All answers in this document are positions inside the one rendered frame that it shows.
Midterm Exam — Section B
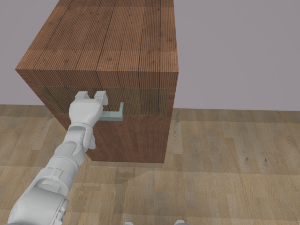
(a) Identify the drawer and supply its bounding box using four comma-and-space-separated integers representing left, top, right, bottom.
37, 86, 168, 116

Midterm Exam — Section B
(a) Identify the left robot forearm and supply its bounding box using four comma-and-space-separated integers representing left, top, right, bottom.
7, 123, 93, 224

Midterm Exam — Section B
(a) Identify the handle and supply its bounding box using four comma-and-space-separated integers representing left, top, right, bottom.
98, 102, 124, 121

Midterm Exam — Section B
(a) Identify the robot left hand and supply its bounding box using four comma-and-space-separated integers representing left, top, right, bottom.
69, 91, 108, 150

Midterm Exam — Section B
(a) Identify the robot left upper arm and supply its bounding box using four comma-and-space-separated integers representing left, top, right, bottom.
5, 187, 69, 225

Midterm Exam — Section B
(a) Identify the cabinet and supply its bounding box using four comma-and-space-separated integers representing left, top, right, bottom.
15, 0, 179, 163

